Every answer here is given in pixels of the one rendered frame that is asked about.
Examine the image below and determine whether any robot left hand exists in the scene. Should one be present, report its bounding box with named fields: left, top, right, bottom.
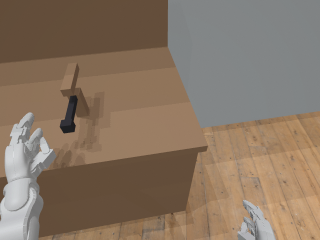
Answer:
left=4, top=112, right=57, bottom=183

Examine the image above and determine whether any counter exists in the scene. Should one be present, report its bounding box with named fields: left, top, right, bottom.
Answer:
left=0, top=0, right=208, bottom=238

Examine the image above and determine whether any robot right hand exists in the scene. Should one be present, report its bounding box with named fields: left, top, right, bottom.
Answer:
left=237, top=200, right=276, bottom=240

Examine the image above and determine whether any robot left forearm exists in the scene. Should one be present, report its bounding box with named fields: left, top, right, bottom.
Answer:
left=0, top=178, right=44, bottom=240

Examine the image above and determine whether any tap lever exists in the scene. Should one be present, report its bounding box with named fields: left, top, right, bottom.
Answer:
left=59, top=95, right=78, bottom=134

